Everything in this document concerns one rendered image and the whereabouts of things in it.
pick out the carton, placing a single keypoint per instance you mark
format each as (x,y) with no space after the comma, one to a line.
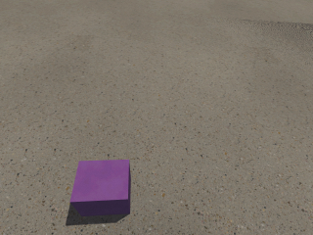
(102,187)

